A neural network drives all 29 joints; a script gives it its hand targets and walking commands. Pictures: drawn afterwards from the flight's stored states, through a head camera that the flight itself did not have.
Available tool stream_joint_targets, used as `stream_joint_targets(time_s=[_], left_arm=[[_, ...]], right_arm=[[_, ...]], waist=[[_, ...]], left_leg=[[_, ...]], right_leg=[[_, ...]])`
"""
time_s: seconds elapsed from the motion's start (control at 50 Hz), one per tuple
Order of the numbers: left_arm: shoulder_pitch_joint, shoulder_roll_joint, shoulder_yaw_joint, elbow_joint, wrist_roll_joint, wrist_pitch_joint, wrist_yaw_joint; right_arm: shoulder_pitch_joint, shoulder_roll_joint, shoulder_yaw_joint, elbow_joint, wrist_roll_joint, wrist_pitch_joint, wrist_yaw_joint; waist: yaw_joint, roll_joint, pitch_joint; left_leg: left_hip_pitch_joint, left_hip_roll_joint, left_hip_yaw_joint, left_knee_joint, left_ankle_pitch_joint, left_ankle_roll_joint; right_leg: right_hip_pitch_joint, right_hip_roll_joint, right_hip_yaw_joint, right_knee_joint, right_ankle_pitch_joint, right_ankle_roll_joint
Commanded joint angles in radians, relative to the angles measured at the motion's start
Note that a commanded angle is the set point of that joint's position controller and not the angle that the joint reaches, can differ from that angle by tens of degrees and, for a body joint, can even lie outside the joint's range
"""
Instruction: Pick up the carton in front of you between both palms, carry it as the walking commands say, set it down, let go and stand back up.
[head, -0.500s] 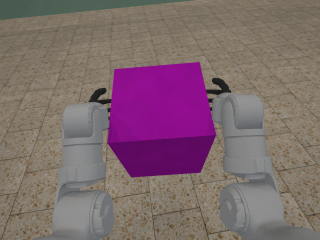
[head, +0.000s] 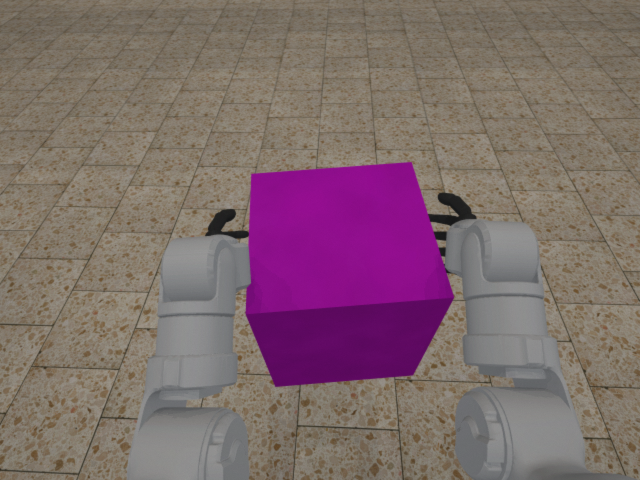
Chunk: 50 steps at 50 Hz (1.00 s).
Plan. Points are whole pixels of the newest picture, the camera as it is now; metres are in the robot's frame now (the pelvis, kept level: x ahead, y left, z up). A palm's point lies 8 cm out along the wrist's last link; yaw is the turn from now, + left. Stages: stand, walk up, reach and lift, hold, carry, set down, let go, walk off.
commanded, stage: carry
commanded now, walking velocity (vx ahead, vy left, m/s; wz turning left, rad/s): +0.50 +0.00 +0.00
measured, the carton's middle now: (338, 282) +0.40 +0.02 +0.01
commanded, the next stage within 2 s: none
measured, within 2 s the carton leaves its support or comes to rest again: neither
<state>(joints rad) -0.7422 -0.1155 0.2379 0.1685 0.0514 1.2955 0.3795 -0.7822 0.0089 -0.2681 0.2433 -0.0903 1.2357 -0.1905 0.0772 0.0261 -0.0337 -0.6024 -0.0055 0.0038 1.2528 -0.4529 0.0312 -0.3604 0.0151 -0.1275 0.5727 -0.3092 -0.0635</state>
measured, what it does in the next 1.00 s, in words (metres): walks ahead: left foot, then right foot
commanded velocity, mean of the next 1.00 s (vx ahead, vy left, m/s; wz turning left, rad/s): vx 0.50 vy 0.00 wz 0.00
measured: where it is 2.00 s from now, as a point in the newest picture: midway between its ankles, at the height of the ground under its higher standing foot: (343, 217)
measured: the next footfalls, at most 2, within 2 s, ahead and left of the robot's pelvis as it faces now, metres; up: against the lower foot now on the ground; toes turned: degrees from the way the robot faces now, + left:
left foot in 0.18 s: +0.30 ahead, +0.12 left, +0.00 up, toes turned +8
right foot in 0.50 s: +0.48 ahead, -0.10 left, +0.00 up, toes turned -9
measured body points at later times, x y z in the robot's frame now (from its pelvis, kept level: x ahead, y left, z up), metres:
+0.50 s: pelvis +0.35 -0.01 +0.01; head +0.39 -0.02 +0.46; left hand +0.72 +0.12 +0.11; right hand +0.71 -0.17 +0.11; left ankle +0.27 +0.11 -0.73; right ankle +0.43 -0.10 -0.73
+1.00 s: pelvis +0.70 +0.01 -0.01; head +0.68 +0.01 +0.44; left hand +1.00 +0.16 +0.07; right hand +1.00 -0.14 +0.08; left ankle +0.80 +0.09 -0.73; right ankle +0.46 -0.09 -0.68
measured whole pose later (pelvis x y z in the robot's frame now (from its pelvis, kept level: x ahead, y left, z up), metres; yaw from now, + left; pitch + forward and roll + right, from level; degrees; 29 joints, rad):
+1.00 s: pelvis +0.70 +0.01 -0.01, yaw +0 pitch +3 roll +1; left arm -0.32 -0.17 0.15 -0.11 0.12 1.23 0.25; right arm -0.35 0.18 -0.16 -0.12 -0.14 1.22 -0.25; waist -0.02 -0.02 -0.10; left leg -0.48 0.00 0.22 0.55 -0.12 0.09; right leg -0.02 -0.08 -0.13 0.77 -0.47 0.02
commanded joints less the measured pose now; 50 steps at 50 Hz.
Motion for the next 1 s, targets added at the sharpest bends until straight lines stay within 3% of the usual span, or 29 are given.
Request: stream_joint_targets(time_s=[0.0,0.04,0.08,0.12,0.14,0.16,0.18,0.2,0.24,0.28,0.42,0.46,0.48,0.5,0.52,0.54,0.6,0.62,0.66,0.74,0.76,0.78,0.84,0.86,0.9,0.92,0.94,0.96,0.98], left_arm=[[-0.858,-1.101,-0.542,-0.072,-0.51,-0.06,-0.526],[-0.958,-1.133,-0.608,-0.151,-0.552,-0.082,-0.535],[-0.902,-1.122,-0.557,-0.091,-0.498,-0.08,-0.523],[-0.777,-1.108,-0.59,-0.035,-0.475,-0.071,-0.504],[-0.744,-1.097,-0.576,-0.047,-0.492,-0.085,-0.503],[-0.733,-1.102,-0.569,-0.069,-0.483,-0.087,-0.502],[-0.748,-1.122,-0.545,-0.103,-0.478,-0.082,-0.512],[-0.793,-1.095,-0.58,-0.082,-0.456,-0.074,-0.506],[-0.737,-1.108,-0.582,-0.041,-0.439,-0.077,-0.509],[-0.797,-1.144,-0.611,-0.131,-0.462,-0.099,-0.512],[-0.589,-1.089,-0.634,-0.201,-0.397,-0.108,-0.494],[-0.434,-1.107,-0.607,-0.133,-0.358,-0.085,-0.502],[-0.448,-1.109,-0.659,-0.248,-0.374,-0.093,-0.509],[-0.431,-1.094,-0.657,-0.224,-0.361,-0.079,-0.517],[-0.341,-1.047,-0.666,-0.24,-0.361,-0.087,-0.519],[-0.274,-1.033,-0.609,-0.194,-0.302,-0.076,-0.525],[-0.296,-1.083,-0.69,-0.341,-0.375,-0.074,-0.541],[-0.334,-1.082,-0.706,-0.374,-0.369,-0.079,-0.536],[-0.223,-1.103,-0.717,-0.367,-0.387,-0.081,-0.544],[-0.146,-1.12,-0.772,-0.411,-0.409,-0.062,-0.56],[-0.088,-1.075,-0.723,-0.349,-0.392,-0.059,-0.57],[-0.097,-1.117,-0.748,-0.341,-0.387,-0.056,-0.575],[-0.096,-1.109,-0.738,-0.326,-0.38,-0.054,-0.575],[-0.154,-1.108,-0.792,-0.412,-0.427,-0.055,-0.574],[-0.146,-1.101,-0.776,-0.371,-0.41,-0.062,-0.565],[-0.082,-1.058,-0.754,-0.316,-0.369,-0.061,-0.558],[-0.144,-1.091,-0.77,-0.341,-0.401,-0.058,-0.564],[-0.19,-1.083,-0.79,-0.373,-0.389,-0.057,-0.57],[-0.136,-1.11,-0.794,-0.319,-0.381,-0.065,-0.557]], right_arm=[[-0.729,1.181,0.522,-0.13,0.431,-0.024,0.284],[-0.701,1.191,0.543,-0.125,0.416,-0.037,0.282],[-0.664,1.178,0.57,-0.135,0.396,-0.046,0.28],[-0.652,1.146,0.594,-0.124,0.41,-0.05,0.278],[-0.65,1.147,0.601,-0.157,0.413,-0.052,0.28],[-0.662,1.161,0.622,-0.184,0.419,-0.045,0.282],[-0.703,1.154,0.634,-0.251,0.426,-0.053,0.286],[-0.515,1.144,0.585,-0.065,0.38,-0.038,0.293],[-0.659,1.175,0.617,-0.183,0.43,-0.044,0.31],[-0.709,1.217,0.636,-0.251,0.433,-0.044,0.317],[-0.502,1.212,0.639,-0.2,0.438,-0.019,0.354],[-0.381,1.19,0.661,-0.183,0.421,-0.002,0.361],[-0.367,1.25,0.677,-0.208,0.426,-0.002,0.365],[-0.341,1.216,0.679,-0.211,0.418,0.002,0.372],[-0.292,1.216,0.699,-0.231,0.418,0.025,0.372],[-0.25,1.23,0.682,-0.153,0.413,0.026,0.38],[-0.292,1.273,0.782,-0.372,0.473,-0.012,0.366],[-0.183,1.238,0.745,-0.295,0.414,-0.013,0.36],[-0.168,1.252,0.794,-0.402,0.421,-0.035,0.339],[-0.051,1.198,0.796,-0.469,0.377,-0.022,0.314],[-0.048,1.223,0.814,-0.43,0.387,-0.002,0.317],[-0.007,1.222,0.787,-0.405,0.36,-0.005,0.32],[-0.044,1.19,0.804,-0.437,0.399,0.0,0.337],[-0.036,1.209,0.818,-0.448,0.409,0.0,0.339],[-0.07,1.177,0.79,-0.443,0.406,0.004,0.348],[-0.072,1.225,0.797,-0.376,0.422,0.017,0.358],[-0.039,1.197,0.789,-0.402,0.402,0.011,0.369],[-0.04,1.196,0.764,-0.325,0.415,-0.001,0.382],[-0.016,1.184,0.785,-0.344,0.418,-0.006,0.382]], waist=[[-0.022,-0.213,-0.434],[-0.034,-0.111,-0.447],[-0.031,-0.206,-0.464],[-0.074,-0.103,-0.514],[-0.106,-0.135,-0.56],[-0.118,-0.144,-0.602],[-0.117,0.103,-0.723],[-0.131,0.272,-0.753],[-0.135,0.095,-0.638],[-0.118,0.012,-0.591],[-0.091,0.207,-0.502],[-0.075,0.059,-0.535],[-0.071,0.064,-0.533],[-0.055,-0.108,-0.577],[-0.047,-0.353,-0.55],[-0.052,-0.223,-0.499],[-0.055,-0.114,-0.373],[-0.057,-0.101,-0.385],[-0.049,-0.154,-0.373],[-0.057,-0.167,-0.314],[-0.057,-0.233,-0.285],[-0.063,-0.152,-0.278],[-0.058,-0.187,-0.254],[-0.054,-0.14,-0.238],[-0.073,-0.213,-0.3],[-0.097,-0.175,-0.345],[-0.119,-0.027,-0.407],[-0.1,0.268,-0.474],[-0.1,0.276,-0.493]], left_leg=[[-0.147,0.093,-0.026,-0.192,0.084,-0.004],[-0.001,0.071,0.019,-0.418,0.164,0.002],[0.019,0.034,0.088,-0.588,0.314,0.017],[0.232,-0.061,0.185,-0.785,0.459,0.019],[0.461,-0.081,0.25,-0.812,0.567,0.044],[0.687,0.033,0.113,-0.858,0.633,0.061],[1.04,0.359,-0.277,-0.694,1.067,0.183],[1.186,0.397,-0.441,-0.718,1.156,0.299],[1.113,0.366,-0.328,-0.777,0.92,0.241],[1.02,0.354,-0.272,-0.838,0.873,0.191],[0.785,0.236,0.016,-0.874,0.837,0.088],[0.641,0.188,0.142,-0.737,0.727,0.024],[0.477,0.171,0.155,-0.643,0.622,-0.008],[0.249,0.129,0.176,-0.43,0.264,-0.041],[-0.049,-0.027,0.142,-0.188,-0.067,-0.047],[-0.172,0.039,0.043,-0.076,-0.116,-0.033],[-0.196,0.09,0.046,-0.207,0.053,-0.013],[-0.171,0.09,0.041,-0.274,0.097,-0.026],[-0.193,0.049,0.096,-0.317,0.159,-0.046],[-0.105,0.057,0.14,-0.481,0.309,-0.055],[-0.02,0.079,0.146,-0.532,0.371,-0.049],[-0.004,0.071,0.14,-0.591,0.42,-0.044],[0.088,0.024,0.178,-0.747,0.487,0.0],[0.111,-0.015,0.225,-0.748,0.485,0.006],[0.336,-0.044,0.262,-0.788,0.472,0.012],[0.533,-0.037,0.257,-0.815,0.413,0.019],[0.71,0.135,0.04,-0.786,0.465,0.021],[0.86,0.346,-0.427,-0.924,0.386,0.184],[0.904,0.368,-0.438,-0.96,0.477,0.17]], right_leg=[[0.403,-0.295,0.318,-0.161,0.375,-0.177],[0.36,-0.268,0.253,-0.164,0.469,-0.135],[0.469,-0.219,0.126,-0.115,0.698,-0.106],[0.498,-0.183,0.049,0.061,0.993,-0.044],[0.383,-0.167,-0.021,0.142,0.978,-0.017],[0.236,-0.139,-0.017,0.285,0.759,0.013],[-0.094,-0.061,0.049,0.503,0.061,0.058],[-0.31,0.045,0.067,0.739,-0.268,0.059],[-0.453,-0.038,0.115,0.662,-0.229,0.039],[-0.4,-0.085,0.145,0.462,-0.179,0.037],[-0.08,-0.012,-0.028,-0.08,0.112,0.058],[0.235,0.007,-0.092,-0.238,0.319,0.054],[0.418,-0.057,-0.036,-0.226,0.309,0.014],[0.604,-0.296,0.235,-0.2,0.312,-0.038],[0.742,-0.441,0.585,-0.269,0.357,-0.162],[0.79,-0.462,0.555,-0.261,0.328,-0.202],[0.651,-0.387,0.336,-0.318,0.556,-0.103],[0.648,-0.37,0.273,-0.306,0.56,-0.083],[0.676,-0.306,0.218,-0.302,0.694,-0.07],[0.566,-0.256,0.073,-0.314,0.672,-0.059],[0.46,-0.269,0.056,-0.339,0.643,-0.065],[0.469,-0.251,0.021,-0.359,0.613,-0.048],[0.507,-0.253,0.016,-0.349,0.745,-0.02],[0.522,-0.242,-0.015,-0.305,0.903,-0.024],[0.494,-0.207,-0.094,-0.1,1.045,0.015],[0.385,-0.177,-0.125,0.04,0.918,0.048],[0.24,-0.151,-0.089,0.259,0.623,0.074],[-0.055,0.003,-0.054,0.51,0.084,0.109],[-0.167,0.002,0.072,0.648,-0.157,0.087]])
